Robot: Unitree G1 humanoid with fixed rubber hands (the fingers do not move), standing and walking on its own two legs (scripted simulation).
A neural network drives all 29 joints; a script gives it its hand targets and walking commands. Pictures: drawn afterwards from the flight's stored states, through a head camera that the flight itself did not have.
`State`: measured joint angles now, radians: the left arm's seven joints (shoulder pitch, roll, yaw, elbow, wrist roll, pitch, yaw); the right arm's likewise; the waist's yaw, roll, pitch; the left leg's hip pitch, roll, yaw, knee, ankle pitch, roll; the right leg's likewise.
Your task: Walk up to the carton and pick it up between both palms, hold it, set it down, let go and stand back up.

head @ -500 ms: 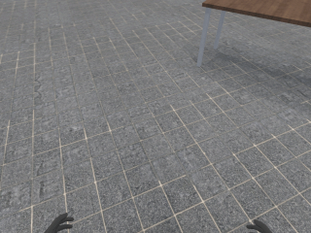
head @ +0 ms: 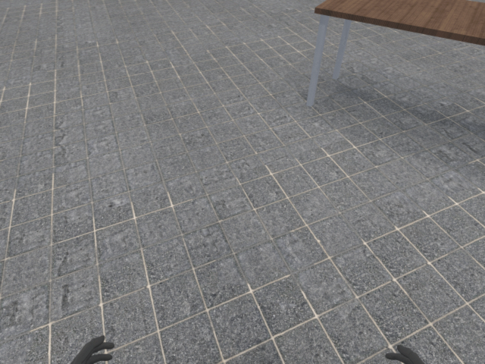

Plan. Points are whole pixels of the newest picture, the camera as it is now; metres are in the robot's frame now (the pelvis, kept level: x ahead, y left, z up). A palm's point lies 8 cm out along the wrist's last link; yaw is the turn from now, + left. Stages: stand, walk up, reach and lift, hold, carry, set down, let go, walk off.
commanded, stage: stand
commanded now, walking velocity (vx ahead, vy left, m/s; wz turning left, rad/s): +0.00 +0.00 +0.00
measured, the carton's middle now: out of the picture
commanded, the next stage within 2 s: none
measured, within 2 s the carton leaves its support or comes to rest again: neither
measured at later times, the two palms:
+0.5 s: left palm out of the picture +0.11 +0.29 -0.08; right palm out of the picture +0.11 -0.28 -0.10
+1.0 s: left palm out of the picture +0.11 +0.29 -0.08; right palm out of the picture +0.11 -0.28 -0.10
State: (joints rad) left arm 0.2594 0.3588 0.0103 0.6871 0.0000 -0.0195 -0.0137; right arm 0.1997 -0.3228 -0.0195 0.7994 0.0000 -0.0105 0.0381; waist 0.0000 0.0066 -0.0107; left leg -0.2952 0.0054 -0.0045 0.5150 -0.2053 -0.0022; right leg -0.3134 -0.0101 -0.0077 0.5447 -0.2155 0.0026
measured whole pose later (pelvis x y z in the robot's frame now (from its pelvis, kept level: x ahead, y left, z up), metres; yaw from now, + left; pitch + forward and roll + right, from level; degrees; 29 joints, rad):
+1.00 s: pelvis +0.00 +0.00 +0.00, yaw +0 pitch -1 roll +1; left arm 0.26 0.36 0.01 0.72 0.00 -0.02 -0.01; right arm 0.20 -0.32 -0.02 0.83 0.00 -0.01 0.03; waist 0.00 0.01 -0.02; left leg -0.29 0.01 0.00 0.50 -0.19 0.00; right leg -0.31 -0.01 -0.01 0.52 -0.20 0.00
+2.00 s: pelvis +0.00 +0.00 +0.00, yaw +0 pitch -1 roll +1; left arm 0.27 0.36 0.01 0.75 0.00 -0.02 -0.01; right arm 0.20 -0.33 -0.02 0.86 0.00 -0.01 0.03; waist 0.00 0.01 -0.02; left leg -0.28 0.01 0.00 0.47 -0.18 0.00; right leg -0.30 -0.01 -0.01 0.51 -0.20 0.00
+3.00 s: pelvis +0.02 -0.02 +0.01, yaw -6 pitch -2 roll +1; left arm 0.30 0.41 0.05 0.75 0.00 0.03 -0.09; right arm 0.25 -0.36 -0.05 0.87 0.00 -0.05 0.00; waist 0.00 0.00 -0.03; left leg -0.18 0.07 0.09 0.44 -0.24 0.00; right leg -0.50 -0.06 0.02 0.96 -0.38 0.00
